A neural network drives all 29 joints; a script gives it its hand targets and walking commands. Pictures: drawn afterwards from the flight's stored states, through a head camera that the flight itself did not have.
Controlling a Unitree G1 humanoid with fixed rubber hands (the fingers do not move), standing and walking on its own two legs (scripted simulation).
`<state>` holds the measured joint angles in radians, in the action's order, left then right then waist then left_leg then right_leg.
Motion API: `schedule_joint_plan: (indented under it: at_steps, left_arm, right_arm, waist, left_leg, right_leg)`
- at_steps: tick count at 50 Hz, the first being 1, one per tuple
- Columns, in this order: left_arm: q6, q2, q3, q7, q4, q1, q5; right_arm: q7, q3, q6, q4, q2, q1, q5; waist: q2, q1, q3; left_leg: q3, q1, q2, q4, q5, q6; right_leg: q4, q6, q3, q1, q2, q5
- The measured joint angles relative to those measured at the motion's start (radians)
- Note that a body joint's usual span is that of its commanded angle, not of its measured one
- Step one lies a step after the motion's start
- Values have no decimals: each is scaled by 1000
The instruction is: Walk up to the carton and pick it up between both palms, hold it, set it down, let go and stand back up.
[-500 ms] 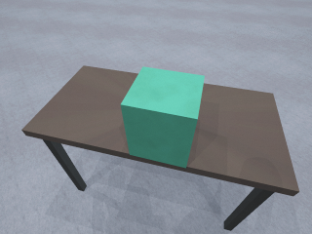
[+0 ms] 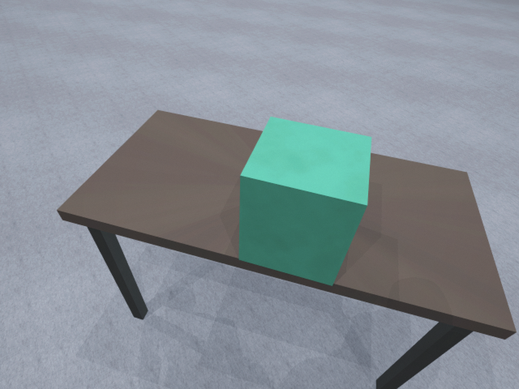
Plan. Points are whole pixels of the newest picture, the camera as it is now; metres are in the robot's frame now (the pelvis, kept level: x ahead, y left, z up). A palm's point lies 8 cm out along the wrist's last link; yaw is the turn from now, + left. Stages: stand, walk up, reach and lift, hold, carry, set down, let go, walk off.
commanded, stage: walk up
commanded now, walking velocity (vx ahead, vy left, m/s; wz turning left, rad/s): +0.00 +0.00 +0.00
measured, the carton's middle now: (301, 201) +0.51 -0.05 +0.00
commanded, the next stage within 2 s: none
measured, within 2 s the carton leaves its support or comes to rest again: neither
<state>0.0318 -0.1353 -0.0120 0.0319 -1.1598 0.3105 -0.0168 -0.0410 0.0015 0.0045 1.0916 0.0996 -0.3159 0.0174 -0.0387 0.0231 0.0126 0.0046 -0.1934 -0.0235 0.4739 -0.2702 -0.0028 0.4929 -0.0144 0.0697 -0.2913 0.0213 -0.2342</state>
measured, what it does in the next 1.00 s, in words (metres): steps on the spot: right foot, then right foot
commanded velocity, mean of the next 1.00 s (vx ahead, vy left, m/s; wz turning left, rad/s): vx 0.05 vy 0.05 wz -0.08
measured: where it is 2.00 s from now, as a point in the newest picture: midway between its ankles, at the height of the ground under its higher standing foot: outside the picture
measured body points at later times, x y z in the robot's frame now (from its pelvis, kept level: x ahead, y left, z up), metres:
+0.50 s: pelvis +0.02 +0.01 +0.00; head +0.04 +0.01 +0.45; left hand -0.01 +0.21 -0.16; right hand +0.00 -0.18 -0.16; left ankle -0.01 +0.12 -0.74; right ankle +0.01 -0.12 -0.74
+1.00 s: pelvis +0.08 -0.03 +0.00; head +0.12 -0.08 +0.45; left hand +0.11 +0.19 -0.13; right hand +0.04 -0.27 -0.18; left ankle +0.03 +0.13 -0.65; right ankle +0.08 -0.13 -0.74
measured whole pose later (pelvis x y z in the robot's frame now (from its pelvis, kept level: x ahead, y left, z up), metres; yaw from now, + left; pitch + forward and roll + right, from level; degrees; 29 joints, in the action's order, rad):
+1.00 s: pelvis +0.08 -0.03 +0.00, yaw -5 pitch +2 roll +4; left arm -0.02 -0.09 -0.03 0.07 -1.04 0.26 -0.04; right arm -0.02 -0.07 0.06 1.11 0.22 -0.28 0.03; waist 0.05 0.02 -0.06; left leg 0.06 -0.43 -0.04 1.08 -0.39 -0.04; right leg 0.51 -0.02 0.11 -0.29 0.11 -0.25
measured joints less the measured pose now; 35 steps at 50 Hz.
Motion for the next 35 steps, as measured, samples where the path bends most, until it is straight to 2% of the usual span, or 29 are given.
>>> schedule_joint_plan:
  at_steps: [4, 6, 7, 9, 17, 29, 32, 35]
  left_arm:
    - [-13, 4, 9, -12, 4, 8, -3]
    - [-27, 10, 10, -9, -2, 11, -5]
    - [-31, 16, 11, -7, -9, 8, -3]
    - [-38, 27, 13, -3, -17, 6, 2]
    - [-38, 26, 12, 7, -33, 4, 8]
    - [-38, 47, 12, 8, -25, -19, 6]
    - [-17, 51, -4, -11, -10, 23, -1]
    - [-2, 42, -12, -34, 6, 38, -17]
  right_arm:
    - [-2, 6, -4, 21, -19, -30, -2]
    - [-1, 8, -15, 26, -23, -27, -5]
    - [0, 8, -21, 29, -20, -23, -6]
    - [2, 11, -34, 29, -15, -21, -8]
    - [5, 18, -34, 50, -16, -26, -7]
    - [2, 12, -29, 52, 0, -3, -6]
    - [5, -14, -21, 32, 17, -10, 8]
    - [-9, -33, -36, 15, 37, -36, 13]
  waist:
    - [-15, 8, 9]
    - [-25, 11, -7]
    - [-16, 8, -19]
    - [7, -7, -39]
    - [44, -19, -52]
    - [40, -16, -46]
    - [41, -17, -13]
    - [67, -59, -6]
  left_leg:
    - [6, 23, 21, -67, 26, 14]
    - [23, 21, 40, -74, 28, 19]
    - [26, 20, 40, -72, 27, 22]
    - [20, 22, 39, -76, 29, 25]
    - [16, 47, 41, -71, 12, 26]
    - [13, 67, 31, -51, -15, 18]
    - [54, 68, 15, -28, -88, 23]
    - [72, 102, -16, -70, -42, 22]
  right_leg:
    - [-6, -3, -17, 45, 16, 46]
    - [-63, 22, -29, 73, 34, 16]
    - [-78, 39, -31, 78, 34, 7]
    - [-94, 48, -25, 87, 33, 24]
    - [-81, 48, -21, 110, 36, 5]
    - [-54, 38, -17, 126, 27, -32]
    - [128, 30, -16, 44, 23, -223]
    - [353, 32, 25, -52, 24, -236]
